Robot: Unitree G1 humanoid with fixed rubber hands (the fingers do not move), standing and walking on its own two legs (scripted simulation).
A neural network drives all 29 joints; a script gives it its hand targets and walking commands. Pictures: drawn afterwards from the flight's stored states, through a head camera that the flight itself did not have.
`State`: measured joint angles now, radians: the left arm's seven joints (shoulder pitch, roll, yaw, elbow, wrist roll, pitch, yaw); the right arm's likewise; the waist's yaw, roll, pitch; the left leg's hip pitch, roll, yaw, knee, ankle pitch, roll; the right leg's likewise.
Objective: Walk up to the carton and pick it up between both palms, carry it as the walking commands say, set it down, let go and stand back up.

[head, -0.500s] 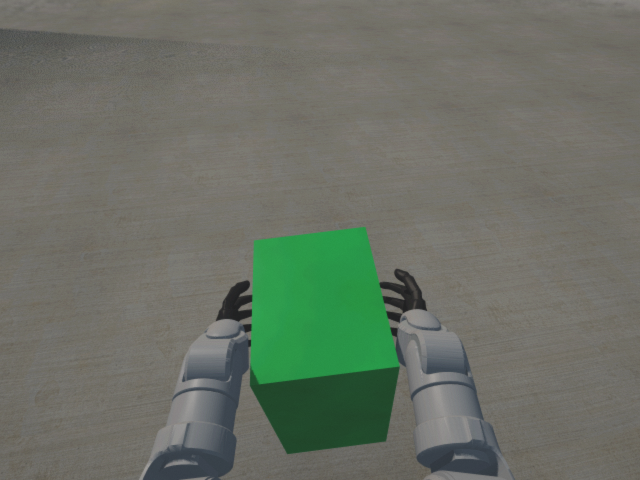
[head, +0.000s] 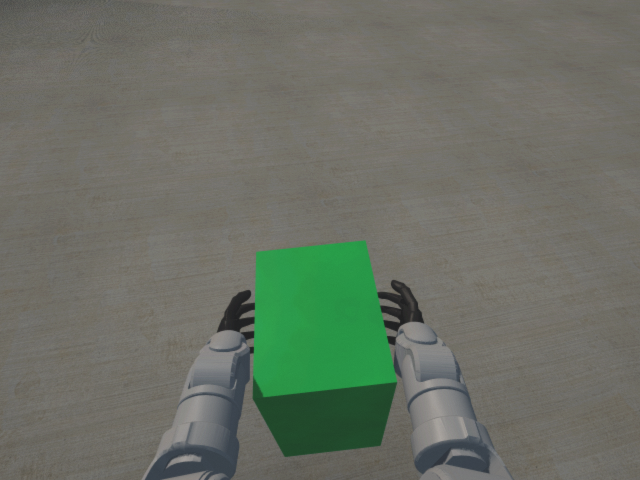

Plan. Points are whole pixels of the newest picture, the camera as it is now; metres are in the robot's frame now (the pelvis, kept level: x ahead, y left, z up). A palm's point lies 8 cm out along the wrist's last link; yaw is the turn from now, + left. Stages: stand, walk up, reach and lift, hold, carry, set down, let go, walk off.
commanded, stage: set down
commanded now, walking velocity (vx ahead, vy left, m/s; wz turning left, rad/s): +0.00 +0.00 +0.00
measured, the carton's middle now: (322, 355) +0.31 -0.01 -0.07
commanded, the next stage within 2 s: none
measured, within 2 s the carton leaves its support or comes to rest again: neither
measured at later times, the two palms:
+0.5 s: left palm (243, 359) +0.33 +0.11 -0.11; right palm (396, 359) +0.32 -0.13 -0.11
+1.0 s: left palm (254, 371) +0.35 +0.11 -0.19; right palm (389, 370) +0.35 -0.14 -0.20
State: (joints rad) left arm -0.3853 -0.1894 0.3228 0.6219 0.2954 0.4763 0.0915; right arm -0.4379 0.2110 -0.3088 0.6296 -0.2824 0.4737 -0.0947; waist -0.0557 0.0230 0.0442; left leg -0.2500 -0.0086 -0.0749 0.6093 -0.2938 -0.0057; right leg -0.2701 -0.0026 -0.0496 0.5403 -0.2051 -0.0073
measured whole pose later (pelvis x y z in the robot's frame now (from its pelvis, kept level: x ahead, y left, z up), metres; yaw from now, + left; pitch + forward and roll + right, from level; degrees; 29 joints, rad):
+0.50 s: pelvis -0.02 +0.00 -0.04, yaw -1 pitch +14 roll -1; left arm -0.50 -0.19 0.31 0.65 0.29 0.06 0.15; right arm -0.50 0.16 -0.32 0.66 -0.29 0.01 -0.09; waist -0.01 0.04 0.13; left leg -0.78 -0.01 -0.08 0.88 -0.34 -0.01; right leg -0.80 0.00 -0.05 0.80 -0.24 -0.01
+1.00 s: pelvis -0.03 +0.00 -0.06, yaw -2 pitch +25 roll -2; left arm -0.67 -0.10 0.17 0.72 0.16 -0.12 0.23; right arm -0.68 0.00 -0.18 0.75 -0.19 -0.11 -0.21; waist 0.03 0.04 0.25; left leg -1.07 -0.01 -0.07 0.98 -0.34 -0.01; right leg -1.08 0.01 -0.04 0.88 -0.23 -0.01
